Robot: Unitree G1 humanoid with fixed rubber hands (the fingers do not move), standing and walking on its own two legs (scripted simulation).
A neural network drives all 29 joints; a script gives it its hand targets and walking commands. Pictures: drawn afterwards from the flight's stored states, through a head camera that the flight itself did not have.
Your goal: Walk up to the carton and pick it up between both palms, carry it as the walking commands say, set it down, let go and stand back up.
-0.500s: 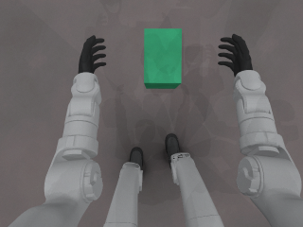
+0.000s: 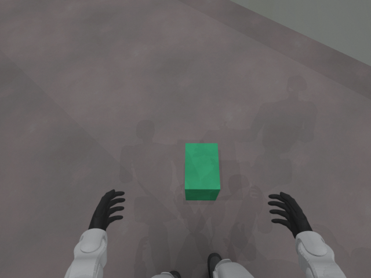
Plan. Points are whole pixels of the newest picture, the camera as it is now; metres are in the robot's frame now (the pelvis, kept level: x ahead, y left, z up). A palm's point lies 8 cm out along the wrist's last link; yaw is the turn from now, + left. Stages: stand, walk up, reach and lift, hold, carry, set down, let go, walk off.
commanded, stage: let go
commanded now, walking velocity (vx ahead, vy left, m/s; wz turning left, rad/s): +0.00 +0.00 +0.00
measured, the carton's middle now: (201, 172) +0.54 -0.06 -0.65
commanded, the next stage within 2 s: stand in 0.66 s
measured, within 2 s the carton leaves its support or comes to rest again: neither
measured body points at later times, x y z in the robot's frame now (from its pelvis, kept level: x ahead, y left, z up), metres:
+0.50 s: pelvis +0.02 +0.01 +0.01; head +0.03 +0.00 +0.46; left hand +0.19 +0.24 -0.07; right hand +0.20 -0.23 -0.07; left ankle -0.03 +0.11 -0.73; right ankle +0.03 -0.11 -0.73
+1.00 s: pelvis +0.04 +0.00 +0.00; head +0.06 -0.02 +0.45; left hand +0.17 +0.30 -0.09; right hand +0.19 -0.29 -0.10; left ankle -0.03 +0.11 -0.73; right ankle +0.03 -0.11 -0.73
